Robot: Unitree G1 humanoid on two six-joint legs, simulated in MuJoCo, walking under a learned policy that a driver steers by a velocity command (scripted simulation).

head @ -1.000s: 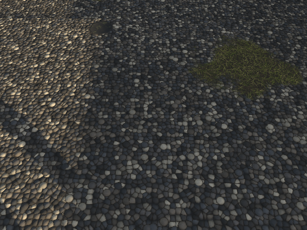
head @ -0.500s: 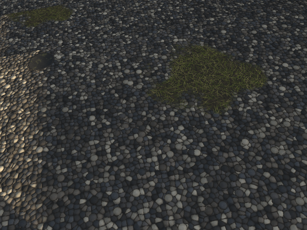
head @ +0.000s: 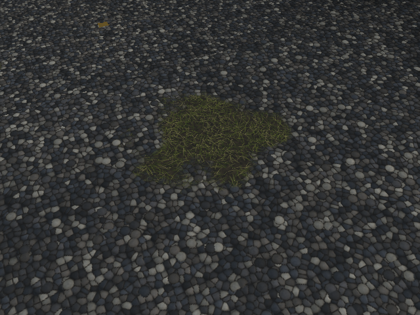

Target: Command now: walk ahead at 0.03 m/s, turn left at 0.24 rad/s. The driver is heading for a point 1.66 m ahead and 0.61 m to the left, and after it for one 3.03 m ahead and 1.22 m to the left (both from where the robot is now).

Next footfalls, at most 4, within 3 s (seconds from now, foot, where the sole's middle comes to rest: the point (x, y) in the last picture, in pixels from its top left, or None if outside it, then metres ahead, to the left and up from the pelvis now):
0.02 right None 0.03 -0.11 -0.77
0.40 left None -0.01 0.11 -0.77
0.88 right None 0.09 -0.06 -0.77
1.14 left None -0.05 0.11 -0.77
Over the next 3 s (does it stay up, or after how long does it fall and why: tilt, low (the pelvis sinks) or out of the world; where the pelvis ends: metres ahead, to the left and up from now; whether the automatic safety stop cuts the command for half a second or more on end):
stays up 0.57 0.25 -0.01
